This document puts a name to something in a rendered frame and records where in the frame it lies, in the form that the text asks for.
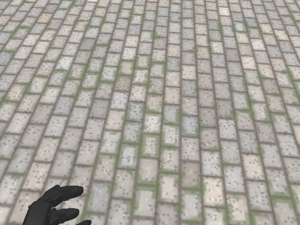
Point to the left robot hand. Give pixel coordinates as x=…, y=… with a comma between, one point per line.
x=42, y=211

